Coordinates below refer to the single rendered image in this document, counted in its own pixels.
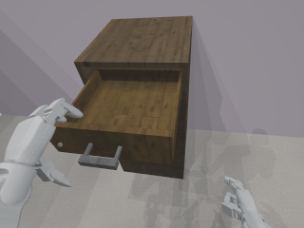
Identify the left robot hand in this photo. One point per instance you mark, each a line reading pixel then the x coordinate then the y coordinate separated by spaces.
pixel 30 138

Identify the handle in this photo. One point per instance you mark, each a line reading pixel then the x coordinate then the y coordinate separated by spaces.
pixel 99 162

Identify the right robot hand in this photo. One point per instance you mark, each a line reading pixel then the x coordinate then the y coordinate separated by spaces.
pixel 243 202

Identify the drawer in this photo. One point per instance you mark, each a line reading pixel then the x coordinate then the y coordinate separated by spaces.
pixel 135 108

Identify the cabinet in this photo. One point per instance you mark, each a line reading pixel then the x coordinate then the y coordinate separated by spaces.
pixel 146 43

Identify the robot right forearm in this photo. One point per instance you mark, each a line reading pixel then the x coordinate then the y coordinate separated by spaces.
pixel 253 220

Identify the robot left forearm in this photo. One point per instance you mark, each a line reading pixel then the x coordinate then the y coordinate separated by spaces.
pixel 15 190

